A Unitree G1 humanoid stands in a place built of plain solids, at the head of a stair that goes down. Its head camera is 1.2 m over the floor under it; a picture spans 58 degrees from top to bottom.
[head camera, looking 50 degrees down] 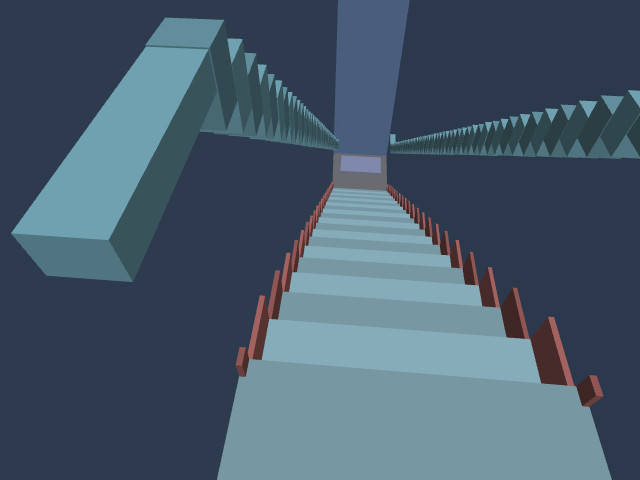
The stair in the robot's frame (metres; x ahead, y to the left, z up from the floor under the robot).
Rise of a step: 0.20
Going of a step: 0.25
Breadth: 0.98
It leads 5 degrees to the right of straight ahead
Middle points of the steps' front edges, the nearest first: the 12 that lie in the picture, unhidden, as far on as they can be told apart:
0.51 -0.26 0.00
0.76 -0.28 -0.20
1.01 -0.30 -0.39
1.25 -0.32 -0.59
1.50 -0.34 -0.79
1.75 -0.37 -0.98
1.99 -0.39 -1.18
2.24 -0.41 -1.38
2.49 -0.43 -1.57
2.73 -0.45 -1.77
2.98 -0.47 -1.97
3.23 -0.50 -2.17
